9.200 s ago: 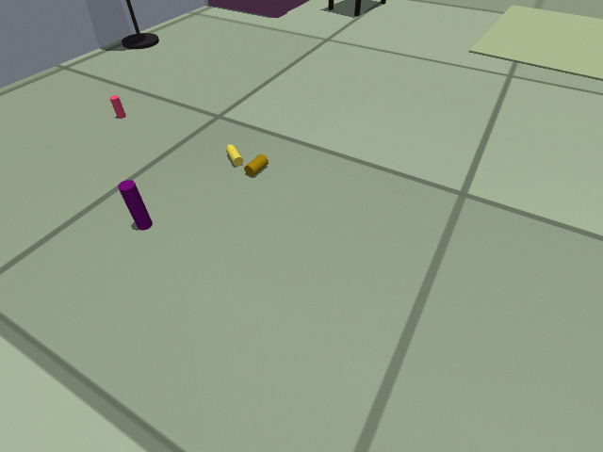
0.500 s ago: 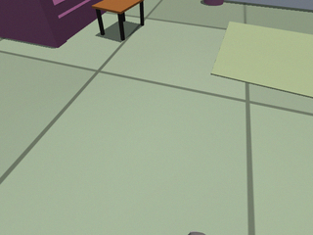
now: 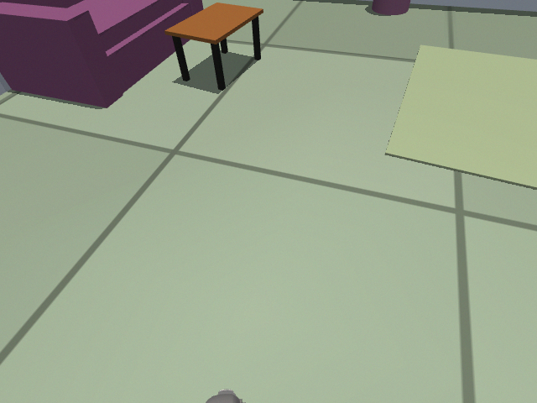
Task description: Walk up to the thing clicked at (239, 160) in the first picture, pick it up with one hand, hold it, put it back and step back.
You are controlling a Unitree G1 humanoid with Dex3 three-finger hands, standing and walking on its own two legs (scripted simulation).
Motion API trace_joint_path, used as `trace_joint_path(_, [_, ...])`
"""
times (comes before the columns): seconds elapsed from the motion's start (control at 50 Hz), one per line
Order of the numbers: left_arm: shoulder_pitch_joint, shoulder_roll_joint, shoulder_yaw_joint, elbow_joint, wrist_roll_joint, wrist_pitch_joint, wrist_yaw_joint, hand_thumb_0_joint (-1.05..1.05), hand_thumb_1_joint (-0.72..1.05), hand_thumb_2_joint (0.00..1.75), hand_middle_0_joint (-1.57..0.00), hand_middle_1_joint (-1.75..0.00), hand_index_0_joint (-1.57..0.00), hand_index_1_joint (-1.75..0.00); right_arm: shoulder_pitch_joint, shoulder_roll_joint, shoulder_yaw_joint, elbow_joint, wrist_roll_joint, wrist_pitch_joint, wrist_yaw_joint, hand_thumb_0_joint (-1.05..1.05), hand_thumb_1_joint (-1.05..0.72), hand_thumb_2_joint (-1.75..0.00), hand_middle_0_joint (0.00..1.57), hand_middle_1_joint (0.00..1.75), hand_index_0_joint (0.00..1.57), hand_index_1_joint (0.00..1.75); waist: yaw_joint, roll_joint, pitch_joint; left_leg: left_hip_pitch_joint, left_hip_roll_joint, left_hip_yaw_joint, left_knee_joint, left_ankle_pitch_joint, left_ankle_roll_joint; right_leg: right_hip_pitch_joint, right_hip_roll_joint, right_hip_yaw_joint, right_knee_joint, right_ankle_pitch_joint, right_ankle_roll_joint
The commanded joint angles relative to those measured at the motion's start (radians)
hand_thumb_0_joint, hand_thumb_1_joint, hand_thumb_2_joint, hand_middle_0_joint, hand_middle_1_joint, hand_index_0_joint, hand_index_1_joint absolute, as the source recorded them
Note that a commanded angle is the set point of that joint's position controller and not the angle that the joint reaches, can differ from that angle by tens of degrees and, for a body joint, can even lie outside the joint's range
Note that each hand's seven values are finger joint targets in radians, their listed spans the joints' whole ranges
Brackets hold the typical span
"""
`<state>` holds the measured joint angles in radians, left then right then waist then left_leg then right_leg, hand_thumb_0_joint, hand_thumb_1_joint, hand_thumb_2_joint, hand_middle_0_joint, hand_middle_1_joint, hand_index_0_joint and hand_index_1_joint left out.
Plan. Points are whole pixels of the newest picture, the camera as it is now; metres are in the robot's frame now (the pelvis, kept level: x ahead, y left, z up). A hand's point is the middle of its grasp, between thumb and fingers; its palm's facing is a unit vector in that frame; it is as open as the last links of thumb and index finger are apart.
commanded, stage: walk up
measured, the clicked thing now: out of the picture -0.36 +0.92 -0.74
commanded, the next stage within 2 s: none
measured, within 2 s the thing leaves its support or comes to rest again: neither
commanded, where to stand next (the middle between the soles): +0.79 +0.01 m, yaw -2 degrees
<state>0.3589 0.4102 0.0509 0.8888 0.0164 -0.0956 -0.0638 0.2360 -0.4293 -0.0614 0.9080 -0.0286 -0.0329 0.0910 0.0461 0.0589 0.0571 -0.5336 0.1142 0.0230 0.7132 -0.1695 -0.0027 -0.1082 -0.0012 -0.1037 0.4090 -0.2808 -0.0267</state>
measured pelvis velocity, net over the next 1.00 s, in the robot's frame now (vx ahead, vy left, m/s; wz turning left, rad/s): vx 0.45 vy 0.03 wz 0.02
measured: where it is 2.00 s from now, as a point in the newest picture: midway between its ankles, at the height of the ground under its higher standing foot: (289, 255)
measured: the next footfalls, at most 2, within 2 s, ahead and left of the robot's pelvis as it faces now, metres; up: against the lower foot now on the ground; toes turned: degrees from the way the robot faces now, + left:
left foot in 0.12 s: +0.23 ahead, +0.14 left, +0.00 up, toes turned +6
right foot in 0.56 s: +0.44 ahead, -0.13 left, +0.00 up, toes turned -7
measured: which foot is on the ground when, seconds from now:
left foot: up 0.00-0.10, down 0.12-0.58, up 0.60-0.94, down 0.96-1.00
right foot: down 0.00-0.14, up 0.16-0.54, down 0.56-0.98, up 1.00-1.00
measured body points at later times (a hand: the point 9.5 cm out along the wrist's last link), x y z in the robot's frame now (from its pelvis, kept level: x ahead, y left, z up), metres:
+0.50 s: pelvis +0.25 +0.02 -0.01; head +0.27 +0.01 +0.44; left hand +0.36 +0.34 -0.11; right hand +0.28 -0.31 -0.12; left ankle +0.19 +0.14 -0.74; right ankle +0.39 -0.13 -0.72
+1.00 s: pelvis +0.45 +0.03 -0.02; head +0.46 +0.05 +0.43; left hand +0.48 +0.37 -0.14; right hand +0.53 -0.30 -0.12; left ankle +0.54 +0.14 -0.74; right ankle +0.40 -0.12 -0.73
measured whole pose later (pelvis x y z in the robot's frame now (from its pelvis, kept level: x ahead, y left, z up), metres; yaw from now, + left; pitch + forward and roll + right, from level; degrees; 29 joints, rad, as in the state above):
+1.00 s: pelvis +0.45 +0.03 -0.02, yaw +1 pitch -2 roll +0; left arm 0.33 0.47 0.05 0.88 0.04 -0.03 -0.07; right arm 0.30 -0.42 -0.07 0.89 -0.02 -0.04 0.07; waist 0.03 -0.04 0.04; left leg -0.40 0.03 0.07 0.63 -0.19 0.03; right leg -0.20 -0.10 -0.08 0.74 -0.45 0.00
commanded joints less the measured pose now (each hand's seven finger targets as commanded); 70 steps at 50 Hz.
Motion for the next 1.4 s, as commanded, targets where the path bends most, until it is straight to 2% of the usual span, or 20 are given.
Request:
trace_joint_path(0.0, [-0.028, 0.294, 0.086, -0.089, -0.008, -0.023, 0.019, 0.0, 0.9, 0.9, -0.2, -0.3, -0.2, -0.3, -0.103, -0.152, -0.055, -0.106, 0.007, -0.043, 0.001, 0.0, -0.9, -0.9, 0.2, 0.3, 0.2, 0.3, 0.005, -0.17, 0.0, 0.123, -0.014, 0.037, -0.108, 0.072, 0.019, -0.064, -0.256, 0.15, -0.158, 0.045, -0.157])
trace_joint_path(0.08, [-0.025, 0.25, 0.059, -0.099, -0.011, -0.006, 0.031, 0.0, 0.9, 0.9, -0.2, -0.3, -0.2, -0.3, 0.13, -0.225, -0.086, -0.04, -0.008, -0.058, -0.02, 0.0, -0.9, -0.9, 0.2, 0.3, 0.2, 0.3, -0.123, 0.022, -0.116, 0.52, -0.065, 0.027, -0.212, -0.045, 0.088, -0.164, -0.171, 0.066, 0.295, 0.329, -0.101])
trace_joint_path(0.12, [0.068, 0.185, 0.036, -0.098, -0.039, 0.003, 0.041, 0.0, 0.9, 0.9, -0.2, -0.3, -0.2, -0.3, 0.232, -0.359, -0.124, -0.064, -0.007, -0.066, -0.043, 0.0, -0.9, -0.9, 0.2, 0.3, 0.2, 0.3, -0.148, 0.241, -0.207, 0.768, 0.329, -0.686, -0.453, -0.297, 0.243, -0.564, 0.071, 0.077, 0.749, -0.225, -0.022])
trace_joint_path(0.16, [0.003, 0.264, 0.036, -0.066, -0.028, 0.004, 0.047, 0.0, 0.9, 0.9, -0.2, -0.3, -0.2, -0.3, 0.124, -0.293, -0.105, -0.088, 0.038, -0.06, -0.052, 0.0, -0.9, -0.9, 0.2, 0.3, 0.2, 0.3, -0.108, 0.001, -0.104, 0.591, 0.283, -0.469, -0.436, -0.147, 0.243, -0.545, -0.036, 0.225, 0.831, -0.134, -0.03])
trace_joint_path(0.22, [0.06, 0.229, 0.04, -0.02, -0.032, 0.012, 0.033, 0.0, 0.9, 0.9, -0.2, -0.3, -0.2, -0.3, 0.046, -0.218, -0.066, -0.105, 0.041, -0.071, -0.058, 0.0, -0.9, -0.9, 0.2, 0.3, 0.2, 0.3, -0.051, 0.069, -0.018, 0.4, 0.185, -0.175, -0.445, 0.098, 0.193, -0.44, -0.091, 0.196, 0.692, -0.049, -0.009])
trace_joint_path(0.34, [-0.076, 0.19, 0.041, -0.07, -0.01, 0.021, -0.003, 0.0, 0.9, 0.9, -0.2, -0.3, -0.2, -0.3, 0.061, -0.239, -0.07, -0.131, 0.025, -0.082, -0.057, 0.0, -0.9, -0.9, 0.2, 0.3, 0.2, 0.3, -0.072, 0.079, 0.02, 0.414, 0.177, -0.074, -0.469, 0.139, 0.243, -0.463, -0.132, 0.106, 0.407, 0.035, 0.029])
trace_joint_path(0.5, [-0.034, 0.207, 0.074, -0.031, -0.006, 0.009, -0.003, 0.0, 0.9, 0.9, -0.2, -0.3, -0.2, -0.3, 0.015, -0.228, -0.059, -0.163, 0.027, -0.06, -0.055, 0.0, -0.9, -0.9, 0.2, 0.3, 0.2, 0.3, 0.014, -0.023, -0.05, 0.23, 0.106, 0.005, -0.218, 0.003, 0.15, -0.025, -0.041, 0.022, 0.162, 0.152, -0.015])
trace_joint_path(0.52, [0.032, 0.247, 0.092, -0.013, -0.002, 0.001, 0.006, 0.0, 0.9, 0.9, -0.2, -0.3, -0.2, -0.3, 0.058, -0.187, -0.043, -0.161, 0.022, -0.059, -0.053, 0.0, -0.9, -0.9, 0.2, 0.3, 0.2, 0.3, 0.041, -0.134, -0.097, 0.151, 0.043, 0.063, -0.015, 0.023, 0.126, 0.139, -0.04, 0.045, 0.112, 0.04, -0.038])
trace_joint_path(0.54, [0.136, 0.332, 0.122, -0.011, 0.004, -0.008, 0.022, 0.0, 0.9, 0.9, -0.2, -0.3, -0.2, -0.3, 0.115, -0.119, -0.019, -0.17, 0.027, -0.062, -0.053, 0.0, -0.9, -0.9, 0.2, 0.3, 0.2, 0.3, 0.079, -0.353, -0.172, 0.019, -0.063, 0.109, 0.295, -0.128, 0.077, 0.258, -0.255, 0.381, -0.014, -0.136, -0.095])
trace_joint_path(0.56, [0.132, 0.393, 0.122, -0.032, -0.01, -0.011, 0.027, 0.0, 0.9, 0.9, -0.2, -0.3, -0.2, -0.3, 0.106, -0.167, -0.029, -0.166, 0.031, -0.054, -0.057, 0.0, -0.9, -0.9, 0.2, 0.3, 0.2, 0.3, 0.073, -0.322, -0.148, -0.142, -0.141, 0.049, 0.437, -0.358, 0.05, 0.271, -0.449, 0.77, -0.175, -0.242, -0.219])
trace_joint_path(0.58, [0.067, 0.368, 0.108, -0.051, -0.022, -0.008, 0.03, 0.0, 0.9, 0.9, -0.2, -0.3, -0.2, -0.3, 0.069, -0.225, -0.047, -0.139, 0.023, -0.041, -0.066, 0.0, -0.9, -0.9, 0.2, 0.3, 0.2, 0.3, 0.055, -0.182, -0.096, -0.122, -0.061, -0.054, 0.51, -0.342, 0.042, 0.141, -0.461, 0.761, -0.169, -0.273, -0.26])
trace_joint_path(0.7, [-0.081, 0.261, 0.077, -0.094, -0.013, -0.012, 0.033, 0.0, 0.9, 0.9, -0.2, -0.3, -0.2, -0.3, 0.144, -0.185, -0.048, -0.06, 0.02, -0.025, -0.035, 0.0, -0.9, -0.9, 0.2, 0.3, 0.2, 0.3, -0.038, -0.224, -0.007, 0.027, -0.007, -0.035, 0.245, -0.152, 0.015, -0.14, -0.248, 0.237, -0.167, -0.059, -0.184])
trace_joint_path(0.82, [-0.042, 0.289, 0.086, -0.106, -0.004, -0.014, 0.025, 0.0, 0.9, 0.9, -0.2, -0.3, -0.2, -0.3, 0.021, -0.163, -0.052, -0.098, 0.005, -0.035, -0.014, 0.0, -0.9, -0.9, 0.2, 0.3, 0.2, 0.3, -0.002, -0.211, -0.016, 0.067, -0.019, 0.018, -0.033, -0.061, 0.002, -0.125, -0.26, 0.218, -0.159, -0.174, -0.187])
trace_joint_path(0.92, [-0.219, 0.287, 0.077, -0.15, 0.019, 0.026, 0.003, 0.0, 0.9, 0.9, -0.2, -0.3, -0.2, -0.3, 0.169, -0.163, -0.068, -0.035, 0.015, -0.02, -0.017, 0.0, -0.9, -0.9, 0.2, 0.3, 0.2, 0.3, -0.104, -0.208, -0.085, 0.332, -0.085, 0.09, -0.136, -0.071, 0.051, -0.189, -0.23, 0.033, 0.103, -0.242, -0.089])
trace_joint_path(0.94, [-0.236, 0.242, 0.061, -0.17, 0.03, 0.04, 0.001, 0.0, 0.9, 0.9, -0.2, -0.3, -0.2, -0.3, 0.295, -0.213, -0.086, -0.004, 0.013, -0.008, -0.032, 0.0, -0.9, -0.9, 0.2, 0.3, 0.2, 0.3, -0.169, -0.068, -0.14, 0.52, -0.081, -0.015, -0.205, -0.185, 0.091, -0.29, -0.174, 0.008, 0.364, -0.159, -0.053])
trace_joint_path(0.96, [-0.17, 0.15, 0.032, -0.186, 0.009, 0.051, -0.004, 0.0, 0.9, 0.9, -0.2, -0.3, -0.2, -0.3, 0.287, -0.321, -0.106, -0.024, 0.007, -0.015, -0.052, 0.0, -0.9, -0.9, 0.2, 0.3, 0.2, 0.3, -0.141, 0.247, -0.111, 0.665, 0.148, -0.545, -0.436, -0.37, 0.206, -0.604, 0.014, -0.053, 0.711, -0.237, 0.028])
trace_joint_path(0.98, [-0.203, 0.202, 0.028, -0.203, 0.011, 0.053, 0.005, 0.0, 0.9, 0.9, -0.2, -0.3, -0.2, -0.3, 0.245, -0.363, -0.107, -0.051, 0.02, -0.018, -0.05, 0.0, -0.9, -0.9, 0.2, 0.3, 0.2, 0.3, -0.13, 0.211, -0.042, 0.607, 0.274, -0.904, -0.571, -0.468, 0.33, -0.723, 0.022, 0.13, 0.753, -0.391, 0.024])
trace_joint_path(1.1, [-0.123, 0.24, 0.043, -0.095, 0.009, 0.079, -0.008, 0.0, 0.9, 0.9, -0.2, -0.3, -0.2, -0.3, 0.081, -0.239, -0.048, -0.075, 0.036, -0.031, -0.079, 0.0, -0.9, -0.9, 0.2, 0.3, 0.2, 0.3, -0.019, 0.071, -0.04, 0.424, 0.056, -0.443, -0.534, -0.218, 0.181, -0.454, -0.052, 0.174, 0.575, -0.002, 0.042])
trace_joint_path(1.26, [-0.312, 0.2, 0.06, -0.171, 0.019, 0.101, -0.03, 0.0, 0.9, 0.9, -0.2, -0.3, -0.2, -0.3, 0.138, -0.259, -0.066, -0.085, 0.021, -0.029, -0.089, 0.0, -0.9, -0.9, 0.2, 0.3, 0.2, 0.3, -0.067, 0.081, 0.026, 0.374, 0.054, -0.449, -0.524, -0.205, 0.206, -0.467, -0.037, 0.173, 0.37, 0.061, 0.069])
trace_joint_path(1.38, [-0.271, 0.193, 0.08, -0.165, 0.009, 0.084, -0.035, 0.0, 0.9, 0.9, -0.2, -0.3, -0.2, -0.3, 0.082, -0.268, -0.072, -0.113, 0.01, -0.028, -0.11, 0.0, -0.9, -0.9, 0.2, 0.3, 0.2, 0.3, 0.007, 0.101, -0.003, 0.285, 0.036, -0.427, -0.37, -0.059, 0.16, -0.181, -0.069, 0.209, 0.152, 0.022, 0.021])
